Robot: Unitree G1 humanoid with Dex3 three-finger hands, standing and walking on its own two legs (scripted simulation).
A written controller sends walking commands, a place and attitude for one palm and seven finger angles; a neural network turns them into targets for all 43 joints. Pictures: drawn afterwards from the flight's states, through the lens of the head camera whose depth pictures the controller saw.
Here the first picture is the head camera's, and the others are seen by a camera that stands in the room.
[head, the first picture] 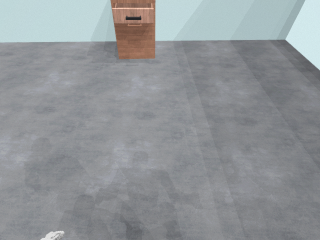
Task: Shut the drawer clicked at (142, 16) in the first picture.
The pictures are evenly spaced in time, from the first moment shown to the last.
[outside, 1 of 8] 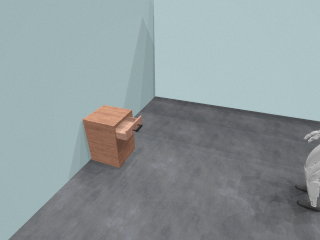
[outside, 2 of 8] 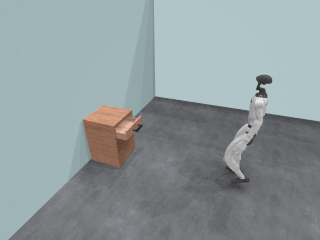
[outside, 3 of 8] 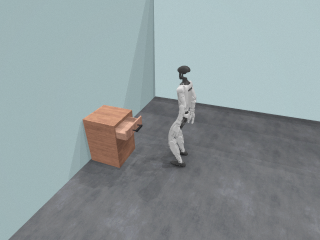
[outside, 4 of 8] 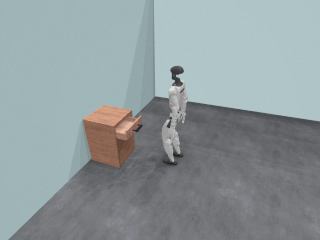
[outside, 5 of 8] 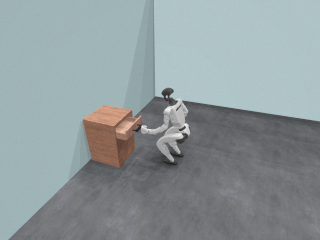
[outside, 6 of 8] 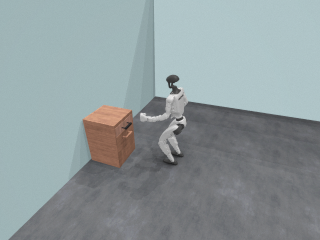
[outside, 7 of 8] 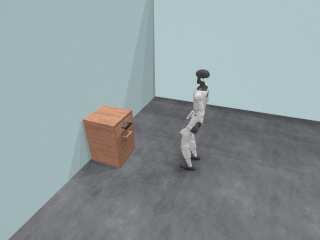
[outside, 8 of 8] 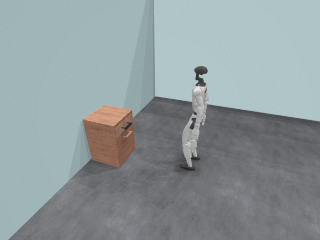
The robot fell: no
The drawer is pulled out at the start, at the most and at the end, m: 0.15 0.15 0.00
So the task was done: yes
